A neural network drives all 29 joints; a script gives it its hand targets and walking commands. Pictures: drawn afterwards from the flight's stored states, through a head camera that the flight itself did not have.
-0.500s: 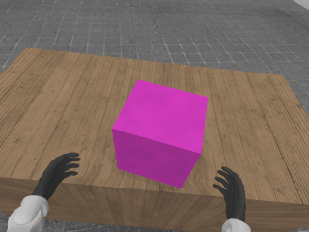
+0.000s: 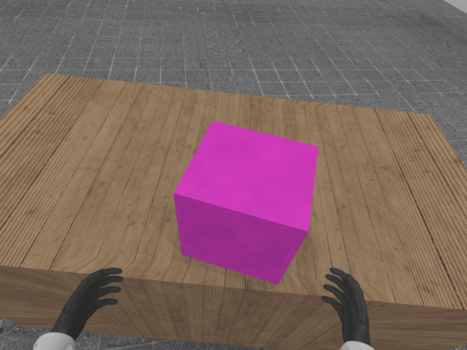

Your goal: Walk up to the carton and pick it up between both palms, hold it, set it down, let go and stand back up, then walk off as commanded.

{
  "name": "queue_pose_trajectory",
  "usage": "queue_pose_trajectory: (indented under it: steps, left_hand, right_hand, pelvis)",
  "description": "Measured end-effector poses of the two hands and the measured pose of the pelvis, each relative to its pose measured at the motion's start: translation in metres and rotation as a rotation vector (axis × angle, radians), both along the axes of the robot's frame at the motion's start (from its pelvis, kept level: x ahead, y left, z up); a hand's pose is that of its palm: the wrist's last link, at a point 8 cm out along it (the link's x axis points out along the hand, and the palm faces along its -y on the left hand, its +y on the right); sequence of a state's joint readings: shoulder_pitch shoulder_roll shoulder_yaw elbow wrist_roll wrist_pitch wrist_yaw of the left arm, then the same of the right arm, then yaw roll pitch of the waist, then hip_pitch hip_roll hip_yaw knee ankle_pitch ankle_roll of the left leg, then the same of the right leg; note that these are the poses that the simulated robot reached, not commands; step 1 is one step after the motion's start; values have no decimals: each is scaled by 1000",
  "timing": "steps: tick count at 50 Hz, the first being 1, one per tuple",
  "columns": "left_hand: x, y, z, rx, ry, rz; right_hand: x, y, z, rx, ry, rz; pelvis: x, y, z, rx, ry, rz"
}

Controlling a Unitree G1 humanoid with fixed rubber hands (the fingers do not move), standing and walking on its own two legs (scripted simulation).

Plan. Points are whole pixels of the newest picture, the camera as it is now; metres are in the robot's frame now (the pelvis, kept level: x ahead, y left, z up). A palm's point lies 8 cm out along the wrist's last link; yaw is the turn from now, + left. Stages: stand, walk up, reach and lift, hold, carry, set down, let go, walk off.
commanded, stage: set down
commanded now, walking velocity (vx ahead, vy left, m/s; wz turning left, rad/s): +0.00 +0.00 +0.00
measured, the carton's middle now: (245, 203) +0.39 -0.02 -0.02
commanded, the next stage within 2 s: let go in 1.02 s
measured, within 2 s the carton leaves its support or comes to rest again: neither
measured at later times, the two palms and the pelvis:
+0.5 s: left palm (87, 322) +0.16 +0.24 -0.04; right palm (366, 331) +0.16 -0.23 -0.04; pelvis +0.01 -0.02 +0.00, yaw +0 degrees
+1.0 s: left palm (100, 327) +0.16 +0.22 -0.07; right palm (365, 334) +0.16 -0.23 -0.06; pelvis +0.01 -0.02 +0.00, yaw -1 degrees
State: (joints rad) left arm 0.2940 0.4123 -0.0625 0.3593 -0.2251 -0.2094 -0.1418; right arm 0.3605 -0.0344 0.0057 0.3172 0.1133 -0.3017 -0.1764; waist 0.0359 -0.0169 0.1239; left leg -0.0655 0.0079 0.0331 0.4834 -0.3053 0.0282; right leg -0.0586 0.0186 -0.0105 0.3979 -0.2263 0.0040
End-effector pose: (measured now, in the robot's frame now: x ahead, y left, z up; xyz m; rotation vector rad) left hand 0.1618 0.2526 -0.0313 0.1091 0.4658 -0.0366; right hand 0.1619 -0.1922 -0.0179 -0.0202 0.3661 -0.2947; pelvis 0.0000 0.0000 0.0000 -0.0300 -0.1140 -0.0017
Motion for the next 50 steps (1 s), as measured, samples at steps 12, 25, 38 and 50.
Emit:
queue_pose_trajectory:
  steps: [12,25,38,50]
  left_hand:
    - [10,-16,1,45,69,-10]
    - [1,-17,-12,56,146,53]
    - [5,-31,-27,76,242,109]
    - [-1,-32,-35,97,325,124]
  right_hand:
    - [-2,-10,-26,34,92,6]
    - [2,-34,-27,-24,119,78]
    - [-2,-36,-48,-29,270,145]
    - [0,-41,-46,-62,264,222]
  pelvis:
    - [13,-8,2,2,22,6]
    - [12,-19,4,12,36,4]
    - [8,-19,3,13,30,10]
    - [10,-16,5,15,35,-7]
